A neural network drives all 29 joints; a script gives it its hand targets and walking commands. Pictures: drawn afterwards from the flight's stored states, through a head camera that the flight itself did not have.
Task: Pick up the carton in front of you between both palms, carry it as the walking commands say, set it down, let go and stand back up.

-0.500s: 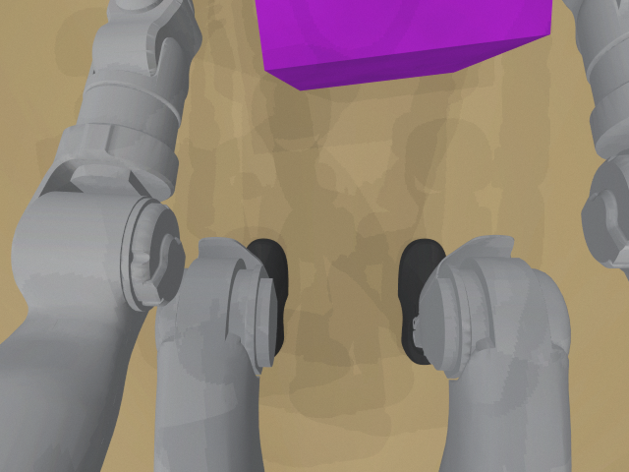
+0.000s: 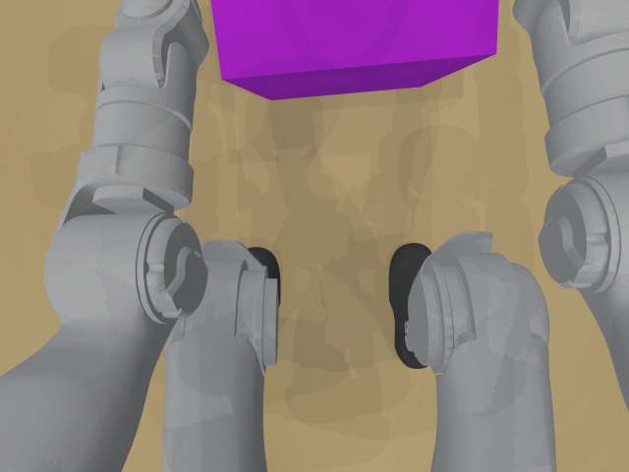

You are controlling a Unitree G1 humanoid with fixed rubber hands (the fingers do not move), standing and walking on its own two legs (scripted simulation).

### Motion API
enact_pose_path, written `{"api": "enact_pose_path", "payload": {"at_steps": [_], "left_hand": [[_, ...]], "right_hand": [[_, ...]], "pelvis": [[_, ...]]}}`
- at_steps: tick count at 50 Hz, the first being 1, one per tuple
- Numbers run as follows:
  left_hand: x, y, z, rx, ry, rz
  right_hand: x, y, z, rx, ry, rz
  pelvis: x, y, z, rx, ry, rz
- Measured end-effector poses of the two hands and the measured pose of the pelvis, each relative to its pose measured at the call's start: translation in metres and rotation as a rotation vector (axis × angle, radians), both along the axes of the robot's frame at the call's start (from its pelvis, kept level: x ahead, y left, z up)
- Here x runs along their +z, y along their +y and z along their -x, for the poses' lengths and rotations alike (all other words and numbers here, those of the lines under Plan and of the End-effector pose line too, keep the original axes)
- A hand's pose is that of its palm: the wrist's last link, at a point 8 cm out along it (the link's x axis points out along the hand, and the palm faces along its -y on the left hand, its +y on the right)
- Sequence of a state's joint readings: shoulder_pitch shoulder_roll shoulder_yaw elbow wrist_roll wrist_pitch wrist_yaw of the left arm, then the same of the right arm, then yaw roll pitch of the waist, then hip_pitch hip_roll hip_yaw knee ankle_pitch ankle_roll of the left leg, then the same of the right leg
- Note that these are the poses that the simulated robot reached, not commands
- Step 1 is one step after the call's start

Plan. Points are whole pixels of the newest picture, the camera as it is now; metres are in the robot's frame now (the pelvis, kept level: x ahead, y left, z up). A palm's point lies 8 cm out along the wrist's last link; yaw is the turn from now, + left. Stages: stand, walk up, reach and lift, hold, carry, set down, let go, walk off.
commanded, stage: reach and lift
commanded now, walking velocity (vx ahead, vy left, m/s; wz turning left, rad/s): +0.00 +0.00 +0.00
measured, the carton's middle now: out of the picture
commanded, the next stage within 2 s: none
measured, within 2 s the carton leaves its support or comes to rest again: leaves its support in 0.02 s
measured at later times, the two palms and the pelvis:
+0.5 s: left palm out of the picture +0.50 +0.12 +0.04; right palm out of the picture +0.50 -0.18 +0.04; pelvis -0.02 +0.01 +0.10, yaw -2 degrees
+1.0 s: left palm out of the picture +0.47 +0.13 +0.19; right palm out of the picture +0.46 -0.17 +0.18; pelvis +0.02 +0.01 +0.22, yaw -3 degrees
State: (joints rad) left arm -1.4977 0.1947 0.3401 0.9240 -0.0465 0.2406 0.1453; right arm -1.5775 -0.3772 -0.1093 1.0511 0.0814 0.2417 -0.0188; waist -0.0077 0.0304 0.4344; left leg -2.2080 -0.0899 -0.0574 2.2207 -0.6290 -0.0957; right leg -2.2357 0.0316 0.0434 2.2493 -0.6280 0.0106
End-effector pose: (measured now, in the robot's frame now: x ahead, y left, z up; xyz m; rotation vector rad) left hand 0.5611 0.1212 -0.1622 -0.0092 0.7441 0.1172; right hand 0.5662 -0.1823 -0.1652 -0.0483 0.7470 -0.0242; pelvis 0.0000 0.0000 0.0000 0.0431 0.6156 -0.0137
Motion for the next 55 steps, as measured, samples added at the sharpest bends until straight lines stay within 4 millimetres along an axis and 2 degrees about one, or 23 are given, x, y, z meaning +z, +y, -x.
{"api": "enact_pose_path", "payload": {"at_steps": [3, 5, 13, 18, 23, 30, 38, 55], "left_hand": [[0.015, -0.002, 0.004, 0.025, -0.015, -0.010], [0.030, -0.003, 0.007, 0.031, -0.036, -0.002], [0.121, -0.006, 0.028, 0.034, -0.070, 0.020], [0.164, -0.005, 0.045, 0.025, -0.043, 0.005], [0.191, -0.002, 0.055, 0.021, -0.042, -0.002], [0.222, 0.000, 0.059, 0.018, -0.064, 0.001], [0.269, 0.001, 0.068, 0.011, -0.063, -0.001], [0.382, 0.009, 0.103, 0.005, -0.055, 0.010]], "right_hand": [[0.012, 0.003, 0.006, -0.040, -0.011, 0.034], [0.028, 0.003, 0.009, -0.051, -0.030, 0.024], [0.124, 0.000, 0.031, -0.097, -0.060, -0.008], [0.167, 0.001, 0.049, -0.096, -0.034, 0.001], [0.194, 0.004, 0.060, -0.098, -0.032, 0.001], [0.223, 0.005, 0.067, -0.112, -0.054, -0.009], [0.267, 0.007, 0.080, -0.131, -0.052, -0.019], [0.381, 0.014, 0.120, -0.155, -0.043, -0.024]], "pelvis": [[0.005, 0.001, -0.001, -0.004, 0.019, 0.000], [0.011, 0.003, 0.000, -0.006, 0.017, 0.001], [0.045, 0.009, 0.006, -0.025, 0.094, 0.002], [0.074, 0.010, 0.014, -0.029, 0.122, 0.003], [0.098, 0.011, 0.019, -0.030, 0.137, 0.004], [0.122, 0.011, 0.018, -0.031, 0.146, 0.009], [0.157, 0.011, 0.003, -0.038, 0.128, 0.010], [0.252, 0.010, -0.029, -0.038, -0.026, 0.029]]}}
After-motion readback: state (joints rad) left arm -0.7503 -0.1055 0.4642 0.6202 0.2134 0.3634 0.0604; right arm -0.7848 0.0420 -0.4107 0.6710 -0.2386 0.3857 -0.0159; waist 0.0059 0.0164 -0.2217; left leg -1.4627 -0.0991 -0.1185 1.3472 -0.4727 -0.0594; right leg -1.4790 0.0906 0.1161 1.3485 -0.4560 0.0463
